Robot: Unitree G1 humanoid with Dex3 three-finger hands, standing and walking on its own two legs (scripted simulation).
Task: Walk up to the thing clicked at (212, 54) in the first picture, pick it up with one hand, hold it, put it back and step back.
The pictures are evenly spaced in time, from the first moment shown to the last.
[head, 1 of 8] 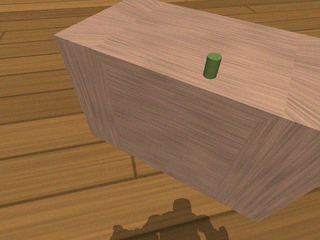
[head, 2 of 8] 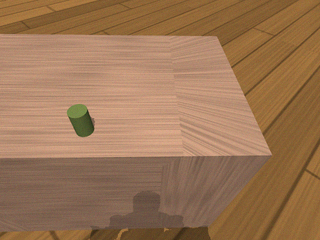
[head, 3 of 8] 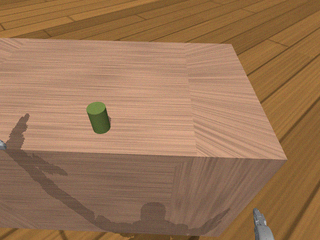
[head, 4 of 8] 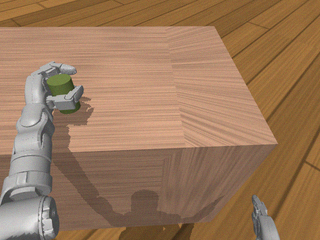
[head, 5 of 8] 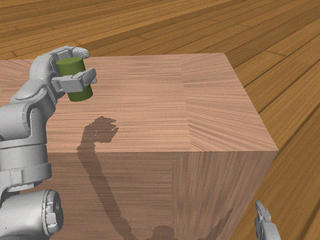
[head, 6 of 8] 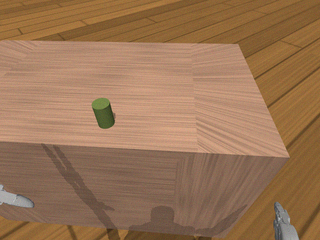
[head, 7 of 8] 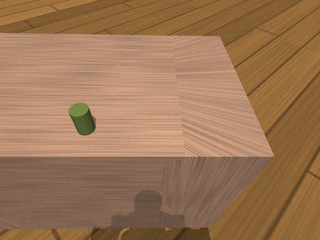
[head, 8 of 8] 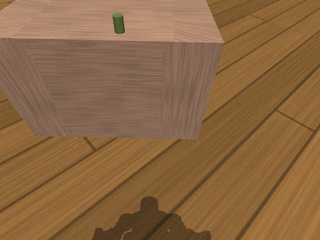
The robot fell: no
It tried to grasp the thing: yes
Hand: left
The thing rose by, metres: 0.25
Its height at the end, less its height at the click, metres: +0.00
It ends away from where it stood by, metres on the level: 0.00
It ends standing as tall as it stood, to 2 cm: yes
